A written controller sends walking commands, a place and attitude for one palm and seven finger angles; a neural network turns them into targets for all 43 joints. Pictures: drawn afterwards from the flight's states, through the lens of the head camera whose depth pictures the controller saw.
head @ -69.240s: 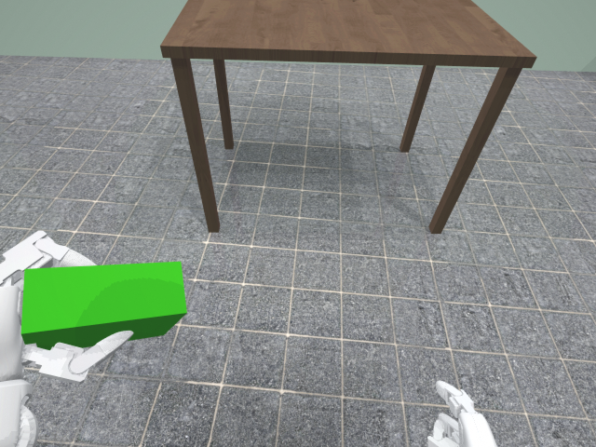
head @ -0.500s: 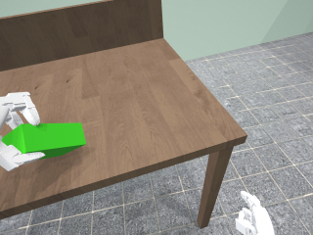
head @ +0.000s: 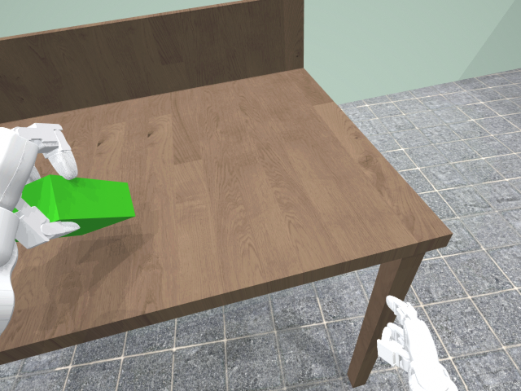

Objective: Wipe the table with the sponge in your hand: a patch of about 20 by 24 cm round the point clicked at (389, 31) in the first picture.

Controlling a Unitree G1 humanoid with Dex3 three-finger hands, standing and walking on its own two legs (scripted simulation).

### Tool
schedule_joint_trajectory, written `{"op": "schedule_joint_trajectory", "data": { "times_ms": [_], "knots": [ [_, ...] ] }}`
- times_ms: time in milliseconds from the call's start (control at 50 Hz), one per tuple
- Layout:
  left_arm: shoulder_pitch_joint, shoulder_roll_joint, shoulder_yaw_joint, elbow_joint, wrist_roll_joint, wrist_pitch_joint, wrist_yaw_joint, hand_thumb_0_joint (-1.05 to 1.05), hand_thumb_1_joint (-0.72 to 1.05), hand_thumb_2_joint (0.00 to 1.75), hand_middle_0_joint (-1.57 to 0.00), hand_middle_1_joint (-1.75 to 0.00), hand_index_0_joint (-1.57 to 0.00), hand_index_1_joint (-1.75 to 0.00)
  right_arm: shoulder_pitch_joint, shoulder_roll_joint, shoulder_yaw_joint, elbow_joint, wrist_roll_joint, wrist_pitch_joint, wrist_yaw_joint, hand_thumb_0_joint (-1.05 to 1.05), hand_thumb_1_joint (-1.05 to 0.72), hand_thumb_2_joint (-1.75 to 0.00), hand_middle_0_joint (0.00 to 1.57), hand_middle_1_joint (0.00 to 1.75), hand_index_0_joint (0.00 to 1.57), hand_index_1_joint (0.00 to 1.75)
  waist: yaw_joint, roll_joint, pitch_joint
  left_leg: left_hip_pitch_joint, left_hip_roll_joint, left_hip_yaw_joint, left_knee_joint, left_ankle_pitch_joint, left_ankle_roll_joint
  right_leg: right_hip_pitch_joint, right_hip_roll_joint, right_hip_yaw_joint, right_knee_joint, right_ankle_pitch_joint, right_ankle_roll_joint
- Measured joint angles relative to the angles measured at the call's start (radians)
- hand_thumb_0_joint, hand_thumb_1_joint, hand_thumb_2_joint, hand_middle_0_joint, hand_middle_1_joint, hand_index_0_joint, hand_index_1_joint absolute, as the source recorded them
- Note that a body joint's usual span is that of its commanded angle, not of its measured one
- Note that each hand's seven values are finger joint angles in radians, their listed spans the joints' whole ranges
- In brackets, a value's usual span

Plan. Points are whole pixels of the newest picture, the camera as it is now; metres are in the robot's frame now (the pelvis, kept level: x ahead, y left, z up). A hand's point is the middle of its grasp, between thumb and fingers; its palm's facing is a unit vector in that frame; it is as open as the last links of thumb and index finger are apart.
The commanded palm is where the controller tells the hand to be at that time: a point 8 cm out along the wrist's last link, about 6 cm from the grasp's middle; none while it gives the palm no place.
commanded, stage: turn the palm down, sponge in hand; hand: left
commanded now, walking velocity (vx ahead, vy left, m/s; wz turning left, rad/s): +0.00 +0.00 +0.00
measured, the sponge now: (82, 209) +0.28 +0.31 +0.18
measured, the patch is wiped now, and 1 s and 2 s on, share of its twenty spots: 0.70 0.70 0.70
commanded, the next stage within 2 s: move the sponge above the wiping area in 0.86 s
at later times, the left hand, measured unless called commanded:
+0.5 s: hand (26, 189) +0.23 +0.30 +0.26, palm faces +0.34 -0.06 -0.94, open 9.0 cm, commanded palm +0.17 +0.28 +0.31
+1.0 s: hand (87, 217) +0.23 +0.25 +0.22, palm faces +0.20 -0.10 -0.97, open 9.0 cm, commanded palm +0.18 +0.25 +0.31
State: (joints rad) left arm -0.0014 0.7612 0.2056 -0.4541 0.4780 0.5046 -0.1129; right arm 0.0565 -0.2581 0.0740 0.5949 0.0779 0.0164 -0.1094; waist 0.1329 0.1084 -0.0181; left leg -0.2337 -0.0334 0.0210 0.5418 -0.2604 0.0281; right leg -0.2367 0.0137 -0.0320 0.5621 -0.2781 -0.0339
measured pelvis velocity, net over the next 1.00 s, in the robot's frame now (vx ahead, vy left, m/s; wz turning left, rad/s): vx -0.02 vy -0.03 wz -0.01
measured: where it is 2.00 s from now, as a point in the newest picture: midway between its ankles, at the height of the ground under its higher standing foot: outside the picture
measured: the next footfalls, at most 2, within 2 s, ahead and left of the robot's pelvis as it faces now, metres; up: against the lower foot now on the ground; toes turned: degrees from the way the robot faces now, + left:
none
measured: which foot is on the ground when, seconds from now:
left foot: down 0.00-1.00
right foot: down 0.00-1.00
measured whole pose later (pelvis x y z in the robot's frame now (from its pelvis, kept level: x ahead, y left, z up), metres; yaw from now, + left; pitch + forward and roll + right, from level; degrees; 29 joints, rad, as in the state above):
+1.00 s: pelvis -0.02 -0.03 +0.00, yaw -1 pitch -4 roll +1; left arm -0.04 0.67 0.05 -0.36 0.70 0.53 -0.20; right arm 0.00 -0.29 0.08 0.62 0.08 0.02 -0.08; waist 0.13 0.15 -0.01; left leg -0.22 0.00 0.01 0.50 -0.21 -0.01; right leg -0.23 0.05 -0.04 0.53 -0.23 -0.08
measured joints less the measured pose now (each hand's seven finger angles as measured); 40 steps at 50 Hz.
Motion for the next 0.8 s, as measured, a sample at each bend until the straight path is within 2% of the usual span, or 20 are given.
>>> {"op": "schedule_joint_trajectory", "data": {
  "times_ms": [100, 180, 260, 360, 420, 460, 520, 600, 660, 700, 800],
  "knots": [
    [-0.050, -0.023, -0.044, 0.030, 0.085, 0.074, -0.059, 0.00, -0.50, 1.01, -0.89, -1.47, -0.91, -1.55, -0.016, -0.018, 0.014, 0.002, 0.010, 0.011, 0.008, 0.01, -0.90, -0.90, 0.20, 0.30, 0.18, 0.29, 0.010, 0.004, 0.019, 0.005, -0.011, -0.004, -0.035, 0.030, 0.010, 0.006, -0.011, -0.003, -0.031, 0.026, 0.008],
    [-0.038, -0.045, -0.117, -0.023, 0.143, 0.059, -0.103, 0.00, -0.50, 1.01, -0.89, -1.47, -0.91, -1.55, -0.033, -0.011, 0.010, 0.012, 0.005, 0.015, -0.001, 0.01, -0.90, -0.90, 0.20, 0.30, 0.18, 0.29, 0.017, -0.001, 0.034, 0.014, -0.017, 0.000, -0.054, 0.045, 0.016, 0.010, -0.017, 0.000, -0.040, 0.036, 0.010],
    [-0.043, -0.017, -0.163, -0.070, 0.186, 0.022, -0.101, 0.00, -0.50, 1.01, -0.89, -1.47, -0.92, -1.55, -0.047, -0.005, 0.008, 0.036, -0.011, 0.018, 0.000, 0.01, -0.90, -0.90, 0.20, 0.30, 0.16, 0.28, 0.024, -0.004, 0.038, 0.031, -0.018, 0.007, -0.065, 0.051, 0.015, 0.021, -0.017, 0.008, -0.043, 0.040, 0.009],
    [-0.117, 0.011, -0.114, -0.018, 0.196, 0.031, -0.060, 0.00, -0.50, 1.01, -0.89, -1.47, -0.92, -1.55, -0.061, -0.005, 0.013, 0.058, -0.007, 0.030, 0.010, 0.01, -0.90, -0.90, 0.20, 0.30, 0.16, 0.28, 0.028, 0.004, 0.028, 0.044, -0.014, 0.006, -0.085, 0.063, 0.009, 0.032, -0.013, 0.008, -0.061, 0.052, 0.006],
    [-0.140, -0.001, -0.072, 0.036, 0.206, 0.055, -0.057, 0.00, -0.50, 1.01, -0.89, -1.47, -0.92, -1.55, -0.065, -0.007, 0.019, 0.054, 0.003, 0.037, 0.017, 0.01, -0.90, -0.90, 0.20, 0.30, 0.16, 0.28, 0.025, 0.012, 0.019, 0.038, -0.010, 0.003, -0.094, 0.073, 0.005, 0.027, -0.009, 0.005, -0.071, 0.061, 0.002],
    [-0.133, -0.018, -0.067, 0.057, 0.215, 0.067, -0.062, 0.00, -0.50, 1.01, -0.89, -1.47, -0.92, -1.55, -0.060, -0.008, 0.020, 0.040, 0.008, 0.037, 0.021, 0.01, -0.90, -0.90, 0.20, 0.30, 0.17, 0.28, 0.021, 0.016, 0.016, 0.031, -0.009, -0.001, -0.097, 0.078, 0.002, 0.020, -0.008, 0.000, -0.073, 0.065, 0.000],
    [-0.097, -0.060, -0.096, 0.061, 0.224, 0.072, -0.069, 0.00, -0.50, 1.01, -0.89, -1.47, -0.91, -1.55, -0.059, -0.010, 0.023, 0.030, 0.014, 0.028, 0.023, 0.01, -0.90, -0.90, 0.20, 0.30, 0.17, 0.29, 0.020, 0.020, 0.021, 0.023, -0.006, -0.004, -0.093, 0.081, -0.002, 0.012, -0.005, -0.003, -0.067, 0.065, -0.005],
    [-0.034, -0.093, -0.176, 0.012, 0.232, 0.046, -0.081, 0.00, -0.50, 1.01, -0.89, -1.47, -0.92, -1.55, -0.062, -0.006, 0.028, 0.033, -0.002, 0.013, 0.019, 0.01, -0.90, -0.90, 0.20, 0.30, 0.19, 0.29, 0.026, 0.014, 0.038, 0.028, -0.001, -0.004, -0.083, 0.075, -0.008, 0.012, -0.001, -0.003, -0.049, 0.056, -0.014],
    [-0.027, -0.072, -0.221, -0.025, 0.251, 0.010, -0.069, 0.00, -0.50, 1.01, -0.89, -1.47, -0.92, -1.55, -0.061, -0.002, 0.027, 0.047, -0.023, 0.005, 0.017, 0.01, -0.90, -0.90, 0.20, 0.30, 0.20, 0.30, 0.037, 0.013, 0.043, 0.042, 0.003, -0.003, -0.075, 0.067, -0.014, 0.024, 0.004, -0.002, -0.038, 0.046, -0.022],
    [-0.046, -0.043, -0.219, -0.026, 0.259, -0.004, -0.055, 0.00, -0.50, 1.01, -0.89, -1.47, -0.92, -1.55, -0.065, 0.000, 0.028, 0.060, -0.027, 0.005, 0.020, 0.01, -0.90, -0.90, 0.20, 0.30, 0.21, 0.30, 0.044, 0.016, 0.039, 0.052, 0.010, -0.001, -0.074, 0.063, -0.019, 0.033, 0.011, 0.001, -0.039, 0.045, -0.028],
    [-0.143, -0.014, -0.137, 0.072, 0.250, 0.008, -0.027, 0.00, -0.50, 1.01, -0.89, -1.47, -0.92, -1.54, -0.073, 0.002, 0.028, 0.076, -0.015, 0.018, 0.032, 0.01, -0.90, -0.90, 0.20, 0.30, 0.22, 0.30, 0.039, 0.033, 0.015, 0.057, 0.022, -0.005, -0.082, 0.066, -0.031, 0.042, 0.023, -0.003, -0.055, 0.053, -0.036]
  ]
}}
